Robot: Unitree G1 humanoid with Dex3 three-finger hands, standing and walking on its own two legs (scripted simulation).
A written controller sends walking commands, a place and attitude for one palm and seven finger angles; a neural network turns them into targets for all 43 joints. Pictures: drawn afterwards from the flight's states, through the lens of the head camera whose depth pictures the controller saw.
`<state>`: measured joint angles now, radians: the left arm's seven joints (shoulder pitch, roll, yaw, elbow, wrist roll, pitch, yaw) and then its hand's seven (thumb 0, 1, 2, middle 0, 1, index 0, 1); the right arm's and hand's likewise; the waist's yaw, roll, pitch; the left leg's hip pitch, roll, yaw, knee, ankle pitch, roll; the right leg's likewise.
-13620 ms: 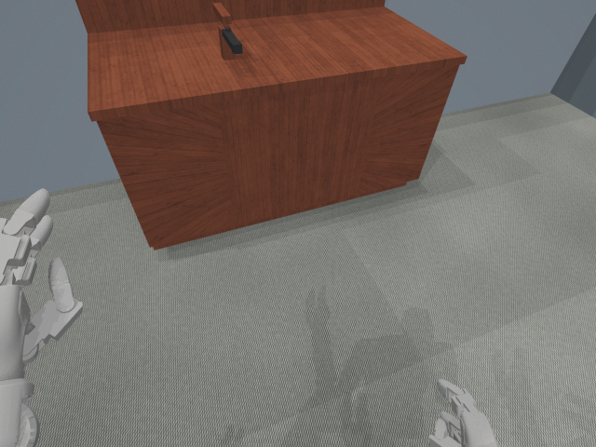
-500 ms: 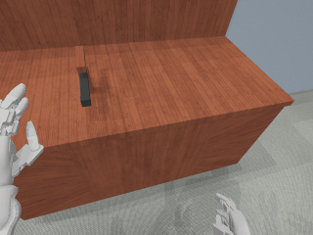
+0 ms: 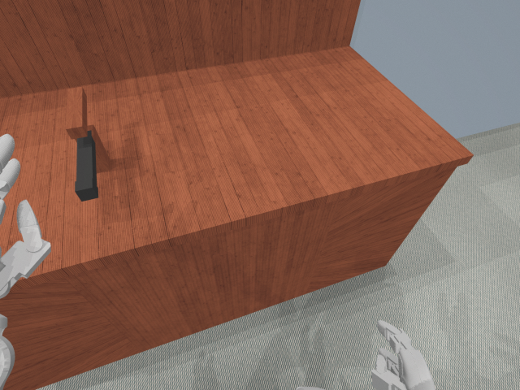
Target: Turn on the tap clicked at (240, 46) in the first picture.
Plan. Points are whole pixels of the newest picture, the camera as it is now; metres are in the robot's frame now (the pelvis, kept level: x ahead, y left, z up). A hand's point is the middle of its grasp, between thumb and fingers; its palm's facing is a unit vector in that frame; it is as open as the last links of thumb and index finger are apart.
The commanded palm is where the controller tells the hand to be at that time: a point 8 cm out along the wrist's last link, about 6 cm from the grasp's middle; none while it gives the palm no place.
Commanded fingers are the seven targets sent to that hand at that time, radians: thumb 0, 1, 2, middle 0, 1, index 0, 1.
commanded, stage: shuffle to correct the standing spot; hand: left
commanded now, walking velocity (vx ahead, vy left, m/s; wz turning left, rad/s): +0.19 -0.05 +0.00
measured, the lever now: (86, 189) +0.42 +0.33 +0.04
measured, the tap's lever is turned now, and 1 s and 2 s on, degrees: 0 0 0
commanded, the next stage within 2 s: come to a stop and stand still in 0.40 s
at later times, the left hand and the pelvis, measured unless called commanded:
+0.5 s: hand (76, 200) +0.28 +0.23 +0.19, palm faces +0.45 -0.83 -0.32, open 7.5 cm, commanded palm +0.23 +0.26 +0.19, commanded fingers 0.00 0.90 0.90 -0.20 -0.30 -0.20 -0.30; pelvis +0.07 -0.02 +0.00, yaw +1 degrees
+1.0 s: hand (98, 199) +0.30 +0.22 +0.17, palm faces +0.43 -0.83 -0.37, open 7.5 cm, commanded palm +0.24 +0.25 +0.19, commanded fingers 0.00 0.90 0.90 -0.20 -0.30 -0.20 -0.30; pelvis +0.09 -0.03 +0.01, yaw +2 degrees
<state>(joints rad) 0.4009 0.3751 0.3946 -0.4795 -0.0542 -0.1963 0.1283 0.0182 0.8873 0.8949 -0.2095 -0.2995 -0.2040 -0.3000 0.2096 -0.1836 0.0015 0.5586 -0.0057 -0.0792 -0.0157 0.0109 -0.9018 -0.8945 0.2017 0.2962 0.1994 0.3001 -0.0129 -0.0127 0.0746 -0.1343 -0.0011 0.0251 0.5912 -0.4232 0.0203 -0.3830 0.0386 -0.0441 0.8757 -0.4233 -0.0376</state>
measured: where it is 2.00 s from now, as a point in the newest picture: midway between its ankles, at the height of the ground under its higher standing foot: outside the picture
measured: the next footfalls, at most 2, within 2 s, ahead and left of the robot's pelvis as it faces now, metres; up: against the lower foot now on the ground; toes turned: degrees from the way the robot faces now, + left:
right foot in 0.06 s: +0.15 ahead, -0.10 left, +0.00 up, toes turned +8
left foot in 0.46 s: +0.14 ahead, +0.09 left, +0.00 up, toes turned +8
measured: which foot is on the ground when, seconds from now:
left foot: down 0.00-0.08, up 0.10-0.44, down 0.46-1.00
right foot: up 0.00-0.04, down 0.06-1.00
